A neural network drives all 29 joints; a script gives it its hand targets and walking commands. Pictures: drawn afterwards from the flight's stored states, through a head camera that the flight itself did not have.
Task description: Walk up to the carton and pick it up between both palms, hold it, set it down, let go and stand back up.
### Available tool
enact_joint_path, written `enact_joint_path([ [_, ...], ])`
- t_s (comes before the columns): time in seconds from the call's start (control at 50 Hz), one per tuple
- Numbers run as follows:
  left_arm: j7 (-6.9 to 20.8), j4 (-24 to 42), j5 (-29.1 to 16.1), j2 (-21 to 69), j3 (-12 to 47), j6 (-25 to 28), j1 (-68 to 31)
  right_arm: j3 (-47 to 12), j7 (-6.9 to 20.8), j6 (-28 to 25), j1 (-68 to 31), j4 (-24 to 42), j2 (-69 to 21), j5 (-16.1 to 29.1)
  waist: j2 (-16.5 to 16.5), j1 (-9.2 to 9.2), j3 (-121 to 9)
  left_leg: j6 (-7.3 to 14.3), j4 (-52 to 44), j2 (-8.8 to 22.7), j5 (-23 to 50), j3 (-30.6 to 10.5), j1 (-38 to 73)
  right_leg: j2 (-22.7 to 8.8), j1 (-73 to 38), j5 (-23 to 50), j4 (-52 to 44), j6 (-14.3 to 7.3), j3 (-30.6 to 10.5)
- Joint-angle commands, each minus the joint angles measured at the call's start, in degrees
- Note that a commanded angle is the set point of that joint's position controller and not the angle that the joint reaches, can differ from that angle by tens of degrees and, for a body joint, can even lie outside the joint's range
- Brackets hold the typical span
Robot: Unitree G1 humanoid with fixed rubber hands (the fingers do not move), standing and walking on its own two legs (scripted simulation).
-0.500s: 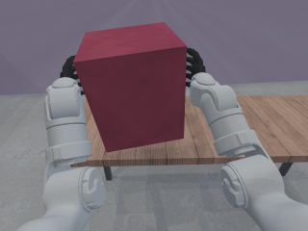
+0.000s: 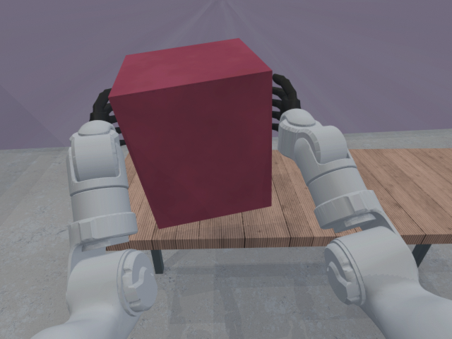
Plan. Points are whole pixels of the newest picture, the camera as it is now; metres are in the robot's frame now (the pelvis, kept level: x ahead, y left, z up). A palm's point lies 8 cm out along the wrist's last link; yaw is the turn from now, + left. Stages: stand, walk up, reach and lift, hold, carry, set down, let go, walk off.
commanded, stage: hold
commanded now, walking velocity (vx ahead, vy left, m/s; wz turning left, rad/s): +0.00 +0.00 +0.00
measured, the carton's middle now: (199, 131) +0.41 +0.02 +0.27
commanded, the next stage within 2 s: none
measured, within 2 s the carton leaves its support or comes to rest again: neither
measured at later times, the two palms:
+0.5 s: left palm (109, 127) +0.37 +0.16 +0.30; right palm (293, 115) +0.36 -0.13 +0.31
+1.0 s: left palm (103, 128) +0.37 +0.17 +0.30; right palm (286, 115) +0.36 -0.12 +0.31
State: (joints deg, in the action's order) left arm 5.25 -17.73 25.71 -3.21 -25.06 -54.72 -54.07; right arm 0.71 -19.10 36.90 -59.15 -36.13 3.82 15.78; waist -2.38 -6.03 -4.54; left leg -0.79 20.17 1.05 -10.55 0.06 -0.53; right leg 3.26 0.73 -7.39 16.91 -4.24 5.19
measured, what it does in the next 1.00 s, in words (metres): stands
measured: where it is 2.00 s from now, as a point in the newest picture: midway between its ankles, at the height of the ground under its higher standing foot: outside the picture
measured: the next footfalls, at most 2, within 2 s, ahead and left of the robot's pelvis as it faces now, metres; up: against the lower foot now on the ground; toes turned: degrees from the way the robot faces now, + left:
none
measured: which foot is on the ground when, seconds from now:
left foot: down 0.00-1.00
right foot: down 0.00-1.00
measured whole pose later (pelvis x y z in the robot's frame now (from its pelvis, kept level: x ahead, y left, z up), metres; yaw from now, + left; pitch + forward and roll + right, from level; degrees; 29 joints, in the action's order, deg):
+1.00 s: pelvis +0.00 +0.00 +0.00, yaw +1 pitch -7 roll +0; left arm 4.3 -22.0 23.9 -4.6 -23.6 -53.4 -56.1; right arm 1.7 -19.6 37.4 -60.7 -37.6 4.4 15.8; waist -1.8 -6.4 -5.8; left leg -0.7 20.5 0.6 -10.5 -1.4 -2.7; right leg 3.5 2.1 -7.6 16.8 -4.3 4.9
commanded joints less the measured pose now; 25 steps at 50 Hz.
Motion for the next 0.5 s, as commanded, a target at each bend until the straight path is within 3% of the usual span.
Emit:
enact_joint_path([
  [0.0, 10.9, 4.0, -15.4, 27.6, 21.4, 5.3, -47.9, -7.6, 10.7, -2.5, -45.7, 10.2, -29.6, 6.6, 6.5, -0.65, -14.2, 0.1, -7.5, -1.2, -3.7, 0.2, -15.9, -1.0, -14.8, 2.2, 0.1, 6.2, -4.2],
  [0.06, 10.2, 4.7, -17.4, 29.2, 23.7, 6.8, -50.4, -8.6, 10.7, -3.9, -50.1, 13.5, -31.6, 7.0, 7.0, -1.27, -20.1, -0.5, -4.8, -2.2, 1.3, 0.3, -12.9, -1.2, -13.9, 5.1, 0.6, 6.1, -4.6],
  [0.1, 9.9, 2.4, -16.4, 29.1, 22.8, 7.1, -48.3, -8.0, 10.3, -3.8, -48.7, 12.6, -30.7, 6.6, 6.1, -1.76, -18.7, -0.6, -4.7, -2.2, 2.5, 0.3, -12.3, -1.0, -14.0, 6.7, 0.2, 6.1, -4.7],
  [0.16, 10.2, 0.8, -15.5, 28.4, 21.1, 7.0, -47.5, -7.1, 10.1, -3.8, -48.2, 10.4, -29.7, 6.0, 6.2, -1.60, -18.2, -0.2, -4.9, -2.1, 1.4, 0.3, -12.9, -1.3, -14.1, 5.0, 0.1, 6.2, -4.8],
  [0.2, 10.7, -3.6, -14.7, 27.8, 19.1, 6.1, -45.9, -6.8, 10.2, -3.2, -49.5, 8.4, -28.9, 6.1, 5.6, -1.00, -15.1, 0.0, -6.3, -1.7, -1.7, -0.3, -14.0, -1.4, -14.4, 2.4, -0.8, 6.3, -4.5],
  [0.22, 10.8, -3.2, -14.3, 26.7, 18.3, 6.4, -45.3, -6.4, 10.2, -3.0, -48.6, 7.6, -28.0, 5.4, 4.3, -0.89, -16.0, 0.3, -6.4, -1.2, -1.6, -0.1, -15.2, -1.1, -16.0, 2.2, -0.7, 6.3, -4.8],
  [0.24, 10.7, -1.2, -15.1, 28.0, 19.4, 6.7, -46.5, -6.9, 10.2, -3.4, -49.1, 9.7, -29.0, 6.2, 5.5, -0.41, -18.5, 0.2, -6.2, -1.2, -0.2, -0.6, -15.6, -1.1, -17.3, 4.1, 0.4, 6.2, -4.5],
  [0.28, 10.4, 0.4, -16.4, 27.3, 19.5, 7.1, -45.7, -9.4, 10.2, -3.6, -50.0, 12.3, -30.0, 7.8, 2.9, -0.02, -22.0, 0.5, -5.2, -2.0, 4.3, 0.0, -13.1, -1.1, -17.4, 8.6, -0.1, 6.5, -4.5],
  [0.32, 9.7, 0.9, -16.7, 27.2, 19.6, 7.5, -47.8, -9.9, 10.0, -3.9, -51.1, 12.8, -31.8, 9.0, 2.5, 0.04, -22.4, 0.3, -4.1, -2.7, 4.4, 0.2, -11.1, -1.9, -15.1, 8.8, -0.4, 6.7, -5.2],
  [0.36, 9.6, 0.9, -16.2, 26.2, 18.1, 7.7, -47.4, -9.9, 10.0, -3.4, -49.0, 9.6, -31.4, 8.8, 2.5, 0.60, -20.0, 0.3, -4.5, -2.6, 4.4, 0.5, -10.7, -1.5, -14.2, 8.5, -0.8, 6.6, -4.8],
  [0.44, 9.8, 1.9, -16.0, 26.5, 19.4, 6.9, -45.5, -10.8, 9.5, -3.1, -48.0, 12.5, -30.4, 10.3, 3.3, 0.74, -18.2, -0.1, -4.6, -2.4, 8.0, 0.3, -10.6, -0.7, -15.8, 12.2, -0.4, 6.8, -4.6],
  [0.48, 10.0, 2.0, -15.6, 25.3, 19.0, 6.6, -46.2, -10.7, 9.5, -2.9, -47.6, 10.8, -29.9, 10.1, 3.0, 0.52, -18.3, -0.1, -4.4, -2.7, 4.9, 0.4, -9.4, -1.3, -14.3, 10.0, -0.8, 6.7, -5.0],
])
